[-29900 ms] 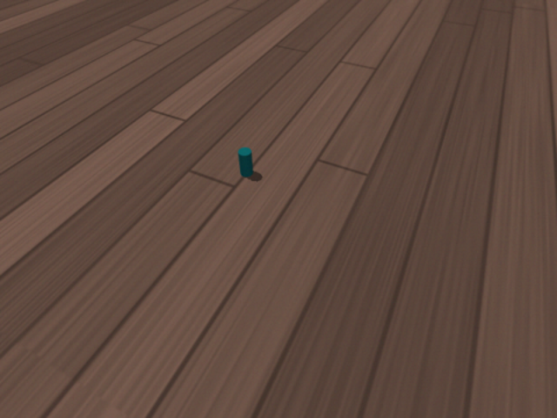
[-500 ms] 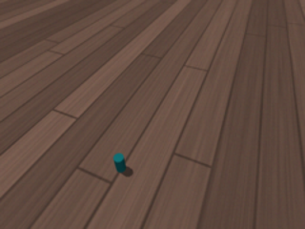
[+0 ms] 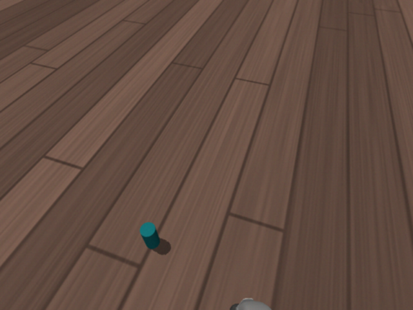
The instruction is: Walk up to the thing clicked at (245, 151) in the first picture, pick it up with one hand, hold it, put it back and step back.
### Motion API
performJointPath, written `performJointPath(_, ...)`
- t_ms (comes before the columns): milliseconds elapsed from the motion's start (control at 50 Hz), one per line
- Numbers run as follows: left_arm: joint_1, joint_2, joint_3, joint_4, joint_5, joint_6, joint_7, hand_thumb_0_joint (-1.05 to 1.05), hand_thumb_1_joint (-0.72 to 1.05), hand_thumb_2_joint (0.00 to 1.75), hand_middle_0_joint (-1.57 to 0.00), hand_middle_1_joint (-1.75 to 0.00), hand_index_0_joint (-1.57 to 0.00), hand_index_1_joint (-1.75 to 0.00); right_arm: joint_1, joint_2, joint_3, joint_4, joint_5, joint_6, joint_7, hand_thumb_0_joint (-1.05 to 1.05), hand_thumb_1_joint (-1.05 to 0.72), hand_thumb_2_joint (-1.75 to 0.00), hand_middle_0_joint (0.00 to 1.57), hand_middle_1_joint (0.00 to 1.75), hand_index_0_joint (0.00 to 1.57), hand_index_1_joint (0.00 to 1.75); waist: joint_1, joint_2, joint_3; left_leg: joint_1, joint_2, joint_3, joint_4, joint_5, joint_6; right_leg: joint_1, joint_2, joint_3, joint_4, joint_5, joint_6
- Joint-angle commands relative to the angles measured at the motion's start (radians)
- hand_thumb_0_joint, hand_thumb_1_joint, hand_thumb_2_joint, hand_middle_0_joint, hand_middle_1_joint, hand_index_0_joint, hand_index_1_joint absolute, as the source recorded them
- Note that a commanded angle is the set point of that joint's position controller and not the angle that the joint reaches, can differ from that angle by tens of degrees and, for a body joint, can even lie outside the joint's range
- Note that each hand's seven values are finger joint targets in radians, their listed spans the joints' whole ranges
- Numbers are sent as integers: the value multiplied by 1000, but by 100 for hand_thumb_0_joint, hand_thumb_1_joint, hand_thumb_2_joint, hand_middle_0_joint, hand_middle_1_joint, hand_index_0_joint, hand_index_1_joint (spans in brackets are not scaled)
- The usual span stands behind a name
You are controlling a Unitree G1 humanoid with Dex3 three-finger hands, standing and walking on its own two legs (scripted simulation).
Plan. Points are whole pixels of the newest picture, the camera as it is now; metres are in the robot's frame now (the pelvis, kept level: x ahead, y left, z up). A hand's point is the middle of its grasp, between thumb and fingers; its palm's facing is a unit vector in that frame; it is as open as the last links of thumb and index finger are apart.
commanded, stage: walk up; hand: left
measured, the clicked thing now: (150, 235) +0.57 +0.24 -0.69
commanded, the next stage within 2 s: none
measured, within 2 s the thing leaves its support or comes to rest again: neither
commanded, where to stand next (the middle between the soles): +0.24 +0.03 m, yaw +3 degrees
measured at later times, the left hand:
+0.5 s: hand out of the picture +0.18 +0.26 -0.16, palm faces -0.02 -0.94 -0.34, open 7.4 cm
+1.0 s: hand (88, 289) +0.22 +0.26 -0.13, palm faces -0.01 -0.94 -0.34, open 7.4 cm
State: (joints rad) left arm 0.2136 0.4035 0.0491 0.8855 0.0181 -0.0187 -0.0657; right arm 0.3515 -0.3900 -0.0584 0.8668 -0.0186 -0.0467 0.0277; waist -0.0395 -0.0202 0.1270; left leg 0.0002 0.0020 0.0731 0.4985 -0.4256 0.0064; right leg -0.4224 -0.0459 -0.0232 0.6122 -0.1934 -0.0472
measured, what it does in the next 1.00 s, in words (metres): walks ahead: right foot, then left foot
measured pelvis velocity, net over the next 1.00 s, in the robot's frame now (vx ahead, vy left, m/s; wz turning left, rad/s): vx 0.14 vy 0.00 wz -0.01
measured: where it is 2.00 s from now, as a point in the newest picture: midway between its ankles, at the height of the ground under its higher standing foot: outside the picture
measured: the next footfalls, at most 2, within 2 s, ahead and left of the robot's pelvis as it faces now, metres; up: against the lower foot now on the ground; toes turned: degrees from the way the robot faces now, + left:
right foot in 0.02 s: +0.18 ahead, -0.12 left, +0.00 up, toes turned -2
left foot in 0.40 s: +0.21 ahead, +0.13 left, +0.00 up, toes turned +2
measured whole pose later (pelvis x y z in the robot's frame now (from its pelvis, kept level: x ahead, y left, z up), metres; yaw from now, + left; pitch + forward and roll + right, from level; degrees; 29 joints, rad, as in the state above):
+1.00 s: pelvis +0.14 +0.00 +0.02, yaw -1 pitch -2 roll +0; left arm 0.08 0.35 0.00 1.10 0.00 0.00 -0.01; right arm 0.03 -0.35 0.01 1.09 0.00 -0.02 0.01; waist 0.02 0.01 0.07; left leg -0.19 0.03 0.03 0.39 -0.16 -0.01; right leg -0.13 -0.01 -0.02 0.38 -0.20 0.00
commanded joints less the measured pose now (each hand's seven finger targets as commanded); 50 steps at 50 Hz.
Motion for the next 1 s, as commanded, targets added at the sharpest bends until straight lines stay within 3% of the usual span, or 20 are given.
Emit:
performJointPath(0, 169, 216, 93, -44, 1, -44, 17, 0, 90, 90, -20, -30, -20, -30, -19, -199, -47, -131, 14, -26, -13, 0, -90, -90, 20, 30, 20, 30, 130, -34, -125, -346, 131, -71, 241, 490, 108, 485, 42, -1, -82, 2, -47)
performJointPath(20, 267, 299, 123, -51, 6, -49, 29, 0, 90, 90, -20, -30, -20, -30, 50, -157, -32, -141, 19, -27, -14, 0, -90, -90, 20, 30, 20, 30, 161, -234, -213, -472, 10, -6, 571, 262, 60, 592, -179, 361, -211, -160, -129)
performJointPath(40, 258, 345, 125, -68, -13, -49, 28, 0, 90, 90, -20, -30, -20, -30, 44, -207, -47, -138, 23, -18, -18, 0, -90, -90, 20, 30, 20, 30, 155, -252, -216, -562, -56, -53, 747, -122, 52, 538, -373, 706, -364, -282, -259)
performJointPath(60, 188, 324, 116, -93, -17, -48, 32, 0, 90, 90, -20, -30, -20, -30, 30, -251, -59, -111, 11, -11, -24, 0, -90, -90, 20, 30, 20, 30, 127, -110, -141, -534, -5, -149, 798, -140, 45, 378, -376, 698, -379, -395, -276)
performJointPath(80, 125, 297, 109, -109, -22, -46, 34, 0, 90, 90, -20, -30, -20, -30, 37, -248, -60, -98, 21, -13, -22, 0, -90, -90, 20, 30, 20, 30, 103, -81, -86, -538, 32, -165, 795, -77, 49, 302, -334, 573, -385, -428, -260)
performJointPath(120, 54, 248, 91, -127, -15, -49, 37, 0, 90, 90, -20, -30, -20, -30, 82, -231, -57, -68, 17, -7, -10, 0, -90, -90, 20, 30, 20, 30, 46, -93, -15, -494, 76, -143, 668, 3, 39, 141, -235, 388, -402, -425, -188)
performJointPath(180, 21, 215, 78, -147, 0, -51, 39, 0, 90, 90, -20, -30, -20, -30, 136, -185, -54, -35, -1, 4, 5, 0, -90, -90, 20, 30, 20, 30, 26, -144, -9, -397, 70, -64, 480, 76, 6, 38, -135, 191, -379, -220, -158)
performJointPath(220, 15, 206, 72, -153, 9, -44, 44, 0, 90, 90, -20, -30, -20, -30, 103, -162, -44, -34, -9, 6, 0, 0, -90, -90, 20, 30, 20, 30, 36, -141, -28, -353, 70, -42, 315, 41, -13, 21, -135, 145, -338, -126, -165)
performJointPath(260, 26, 208, 72, -140, 8, -31, 47, 0, 90, 90, -20, -30, -20, -30, 64, -159, -44, -26, -8, 4, -12, 0, -90, -90, 20, 30, 20, 30, 60, -155, -92, -310, 50, -35, 222, 80, -18, 67, -148, 163, -275, -69, -164)
performJointPath(320, -26, 201, 57, -140, -10, -5, 50, 0, 90, 90, -20, -30, -20, -30, 36, -160, -42, -15, -4, -6, -33, 0, -90, -90, 20, 30, 20, 30, 31, -87, -142, -161, 25, -23, 102, 246, 4, 4, -155, 159, -145, -10, -131)
performJointPath(340, -35, 176, 42, -134, -14, 2, 51, 0, 90, 90, -20, -30, -20, -30, 27, -168, -41, -9, -8, -10, -38, 0, -90, -90, 20, 30, 20, 30, 23, -67, -137, -129, 33, -53, 67, 257, 17, -39, -144, 160, -109, -14, -102)
performJointPath(360, -21, 148, 27, -127, -18, 8, 52, 0, 90, 90, -20, -30, -20, -30, 9, -198, -42, -18, -13, -15, -43, 0, -90, -90, 20, 30, 20, 30, 23, 13, -118, -138, 106, -162, -37, 222, 38, -65, -106, 146, -58, -48, -61)
performJointPath(380, -1, 117, 20, -121, -29, 13, 52, 0, 90, 90, -20, -30, -20, -30, -36, -247, -42, -37, -18, -24, -47, 0, -90, -90, 20, 30, 20, 30, 50, 130, -120, -212, 264, -400, -157, 211, 92, -30, -6, 98, 54, -133, -5)
performJointPath(400, 46, 154, 30, -72, -34, 25, 58, 0, 90, 90, -20, -30, -20, -30, -116, -300, -46, -50, -3, -24, -46, 0, -90, -90, 20, 30, 20, 30, 75, 170, -99, -360, 356, -494, -198, 119, 192, 91, 47, 45, 145, -279, 11)
performJointPath(420, 58, 180, 42, -38, -26, 27, 62, 0, 90, 90, -20, -30, -20, -30, -161, -296, -45, -48, -4, -18, -43, 0, -90, -90, 20, 30, 20, 30, 80, 153, -78, -448, 347, -470, -188, 84, 212, 172, 23, 65, 176, -300, 7)
performJointPath(440, 70, 172, 38, -23, -22, 23, 60, 0, 90, 90, -20, -30, -20, -30, -188, -274, -32, -44, -2, -16, -43, 0, -90, -90, 20, 30, 20, 30, 94, 155, -87, -438, 291, -376, -150, 98, 180, 196, 17, 62, 104, -274, -3)
performJointPath(480, 61, 177, 39, 7, -18, 9, 57, 0, 90, 90, -20, -30, -20, -30, -189, -240, -18, -18, 7, -9, -40, 0, -90, -90, 20, 30, 20, 30, 90, 178, -122, -369, 202, -256, -59, 228, 89, 217, -4, 71, -45, -71, -12)
performJointPath(540, -32, 212, 30, 11, -14, -1, 54, 0, 90, 90, -20, -30, -20, -30, -169, -202, -4, 14, 19, 1, -37, 0, -90, -90, 20, 30, 20, 30, 39, 87, -146, -274, 121, -178, -23, 161, 41, 147, -82, 180, -133, -30, -44)
performJointPath(680, -82, 181, 7, 84, -25, -4, 59, 0, 90, 90, -20, -30, -20, -30, -249, -196, 12, 79, 25, -4, -38, 0, -90, -90, 20, 30, 20, 30, 47, 29, -174, -176, 144, -161, -49, 400, 48, 217, -74, 129, -173, 149, -7)
performJointPath(980, -165, 157, 1, 176, -21, -1, 60, 0, 90, 90, -20, -30, -20, -30, -353, -177, 24, 188, 20, 1, -32, 0, -90, -90, 20, 30, 20, 30, 49, 10, -189, -96, 146, -141, -187, 420, 16, 311, -88, 112, -324, 159, 21)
